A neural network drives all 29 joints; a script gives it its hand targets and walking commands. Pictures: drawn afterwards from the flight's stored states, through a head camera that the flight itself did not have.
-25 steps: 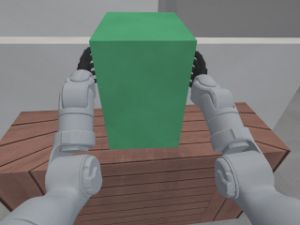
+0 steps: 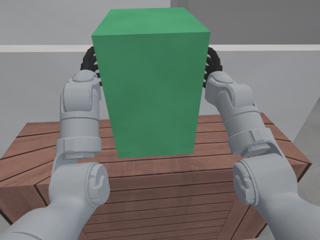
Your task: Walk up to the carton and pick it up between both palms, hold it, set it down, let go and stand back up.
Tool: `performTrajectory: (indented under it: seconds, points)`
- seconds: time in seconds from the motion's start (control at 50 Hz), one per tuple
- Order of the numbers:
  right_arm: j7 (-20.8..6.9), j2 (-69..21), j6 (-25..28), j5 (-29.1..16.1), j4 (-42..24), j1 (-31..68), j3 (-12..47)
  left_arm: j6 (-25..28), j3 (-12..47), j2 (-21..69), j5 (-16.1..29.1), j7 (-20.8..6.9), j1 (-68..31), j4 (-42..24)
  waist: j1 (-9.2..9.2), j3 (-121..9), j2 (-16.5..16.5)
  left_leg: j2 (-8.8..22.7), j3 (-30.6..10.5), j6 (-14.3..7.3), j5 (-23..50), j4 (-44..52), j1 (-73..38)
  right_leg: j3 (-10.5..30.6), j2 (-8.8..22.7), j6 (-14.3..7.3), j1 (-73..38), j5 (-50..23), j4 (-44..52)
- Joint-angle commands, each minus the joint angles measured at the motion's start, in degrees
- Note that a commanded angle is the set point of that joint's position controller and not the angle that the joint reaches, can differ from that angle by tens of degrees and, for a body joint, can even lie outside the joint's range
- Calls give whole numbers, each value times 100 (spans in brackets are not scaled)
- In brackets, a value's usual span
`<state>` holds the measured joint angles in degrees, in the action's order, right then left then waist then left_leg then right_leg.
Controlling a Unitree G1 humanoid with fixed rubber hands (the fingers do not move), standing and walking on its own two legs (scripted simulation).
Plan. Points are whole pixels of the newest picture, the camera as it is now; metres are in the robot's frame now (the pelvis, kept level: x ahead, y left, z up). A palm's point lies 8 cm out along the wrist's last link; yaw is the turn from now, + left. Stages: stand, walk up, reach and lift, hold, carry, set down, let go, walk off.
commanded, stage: hold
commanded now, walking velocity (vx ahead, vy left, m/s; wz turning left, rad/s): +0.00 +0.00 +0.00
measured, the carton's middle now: (151, 81) +0.42 +0.00 +0.26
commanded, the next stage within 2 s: none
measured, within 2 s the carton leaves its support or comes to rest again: neither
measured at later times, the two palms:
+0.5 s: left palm (89, 71) +0.37 +0.14 +0.31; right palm (216, 72) +0.36 -0.14 +0.31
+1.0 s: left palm (87, 74) +0.37 +0.15 +0.30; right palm (213, 73) +0.36 -0.14 +0.30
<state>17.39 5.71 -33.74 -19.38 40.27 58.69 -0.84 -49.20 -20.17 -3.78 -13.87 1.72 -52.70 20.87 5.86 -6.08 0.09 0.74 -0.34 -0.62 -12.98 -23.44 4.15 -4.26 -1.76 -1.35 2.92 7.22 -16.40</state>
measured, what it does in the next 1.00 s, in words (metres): stands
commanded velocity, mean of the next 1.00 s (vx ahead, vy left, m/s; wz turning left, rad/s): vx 0.00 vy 0.00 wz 0.00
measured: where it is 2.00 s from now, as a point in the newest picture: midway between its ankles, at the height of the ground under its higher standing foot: outside the picture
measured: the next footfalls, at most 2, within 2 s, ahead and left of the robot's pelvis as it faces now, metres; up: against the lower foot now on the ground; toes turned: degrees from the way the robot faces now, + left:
none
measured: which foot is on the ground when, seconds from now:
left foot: down 0.00-1.00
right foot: down 0.00-1.00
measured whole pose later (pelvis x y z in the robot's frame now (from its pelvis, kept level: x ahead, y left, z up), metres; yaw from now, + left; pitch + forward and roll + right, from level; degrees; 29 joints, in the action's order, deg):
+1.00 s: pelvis +0.00 +0.00 +0.00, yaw +1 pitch -5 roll -2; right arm 19.8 5.9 -38.3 -20.9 39.8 60.8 -0.8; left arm -50.8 -21.3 -4.9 -13.3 0.3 -54.3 22.4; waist 6.0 -8.3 0.7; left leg 0.6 -2.0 -0.2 -13.2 -24.1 6.0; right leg -3.6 -2.4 -1.7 4.4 7.8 -17.0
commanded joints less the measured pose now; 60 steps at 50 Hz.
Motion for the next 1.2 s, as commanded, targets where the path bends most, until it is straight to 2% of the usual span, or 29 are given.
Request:
performTrajectory:
  seconds: [0.0,0.12,0.2,0.3,0.38,0.42,0.52,0.6,0.64,0.66,0.7,0.76,0.84,0.9,0.96,1.02,1.08,1.18]
  points:
    - [-759,-3727,114,-1002,-1873,5108,1507,425,2556,3710,1191,-779,-5200,-894,78,-2316,481,-253,-120,393,1423,413,193,292,-288,342,-1228,-1178,-80]
    - [-808,-3698,-5,-855,-1365,5167,1191,391,2220,3570,1071,-819,-5373,-427,49,-1931,423,-193,-128,302,683,636,639,311,-243,335,-1163,-682,-26]
    - [-790,-3833,0,-955,-1569,5383,1337,441,2196,3515,1157,-800,-5472,-500,-16,-2364,320,-242,-108,295,965,506,601,345,-242,368,-1366,-1044,-106]
    - [-776,-3821,-59,-882,-1178,5382,1168,448,1852,3347,1011,-848,-5514,-69,-94,-1977,223,-268,-77,210,459,654,859,398,-175,395,-1214,-643,-15]
    - [-719,-3960,-44,-1095,-1560,5495,1345,487,1954,3356,1145,-844,-5561,-316,-114,-2480,193,-320,-69,203,898,491,678,418,-179,454,-1403,-1205,-112]
    - [-679,-3881,-99,-1049,-1424,5437,1282,457,1849,3236,1088,-874,-5488,-145,-98,-2299,188,-324,-74,206,770,516,752,439,-148,451,-1399,-1128,-76]
    - [-619,-3895,-129,-1072,-1588,5394,1288,482,1870,3209,1127,-923,-5467,-222,-48,-2380,106,-355,-75,188,681,509,789,463,-123,480,-1397,-1122,-73]
    - [-590,-3903,-147,-1117,-1752,5366,1339,468,2016,3288,1195,-913,-5475,-407,-34,-2492,250,-338,-122,239,861,461,674,444,-152,472,-1375,-1204,-100]
    - [-566,-3883,-151,-1204,-1910,5314,1412,437,2157,3378,1238,-903,-5399,-539,30,-2579,387,-341,-138,297,1153,379,581,434,-171,452,-1406,-1457,-133]
    - [-553,-3813,-190,-1165,-1850,5287,1384,404,2076,3310,1175,-910,-5319,-392,36,-2430,349,-339,-145,296,1091,396,583,451,-165,470,-1375,-1428,-110]
    - [-537,-3787,-219,-1156,-1774,5144,1386,390,2072,3302,1134,-929,-5300,-498,56,-2361,323,-327,-141,308,1045,427,535,427,-170,465,-1342,-1345,-97]
    - [-537,-3782,-221,-1222,-1947,5120,1430,378,2251,3391,1199,-919,-5342,-785,97,-2499,486,-300,-194,377,1319,362,413,410,-210,423,-1368,-1475,-125]
    - [-549,-3709,-261,-1206,-1972,5083,1417,334,2306,3462,1207,-925,-5275,-753,149,-2298,531,-274,-196,427,1270,375,451,382,-243,405,-1220,-1309,-93]
    - [-613,-3657,-260,-1151,-1828,5194,1347,302,2236,3483,1153,-909,-5300,-593,73,-2143,516,-246,-217,401,1012,465,554,350,-264,374,-1164,-970,-66]
    - [-649,-3703,-255,-1175,-1817,5213,1411,312,2240,3475,1139,-855,-5321,-662,22,-2267,467,-243,-222,389,1198,432,467,360,-261,380,-1185,-1165,-102]
    - [-661,-3775,-260,-1343,-1936,5168,1556,321,2346,3483,1220,-807,-5351,-994,-12,-2495,504,-234,-248,428,1592,330,286,361,-305,372,-1251,-1470,-167]
    - [-641,-3717,-302,-1304,-1837,5093,1536,269,2211,3388,1130,-823,-5228,-777,-31,-2255,352,-251,-196,384,1408,372,336,376,-285,402,-1178,-1381,-103]
    - [-674,-3738,-296,-1221,-1717,5125,1473,274,2202,3404,1125,-852,-5316,-745,-44,-2238,345,-231,-211,346,1180,449,439,402,-269,401,-1174,-1206,-80]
